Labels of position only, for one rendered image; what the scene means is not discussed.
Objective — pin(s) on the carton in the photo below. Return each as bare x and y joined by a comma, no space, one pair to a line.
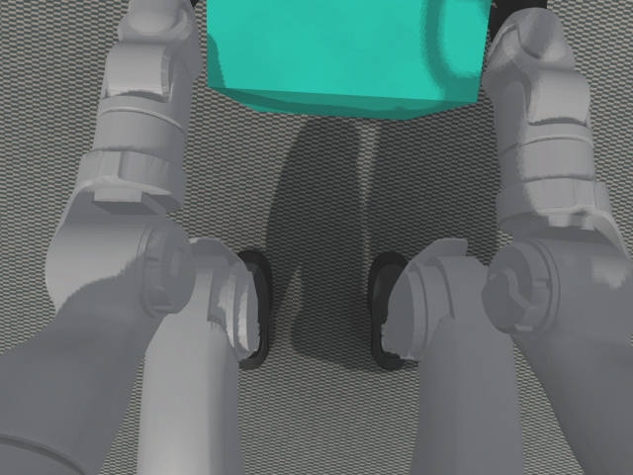
380,59

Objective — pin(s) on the right robot shin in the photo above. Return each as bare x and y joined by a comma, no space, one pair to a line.
441,247

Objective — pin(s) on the right robot forearm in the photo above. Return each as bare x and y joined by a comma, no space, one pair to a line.
544,136

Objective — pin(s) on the robot right hand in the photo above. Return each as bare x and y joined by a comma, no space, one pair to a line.
505,8

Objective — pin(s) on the left robot forearm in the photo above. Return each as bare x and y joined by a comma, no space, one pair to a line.
135,166

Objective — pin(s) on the robot left upper arm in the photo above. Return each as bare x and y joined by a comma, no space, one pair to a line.
64,392

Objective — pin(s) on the left robot foot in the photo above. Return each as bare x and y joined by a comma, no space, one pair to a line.
262,276

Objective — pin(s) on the robot right upper arm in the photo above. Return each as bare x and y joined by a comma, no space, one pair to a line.
568,307

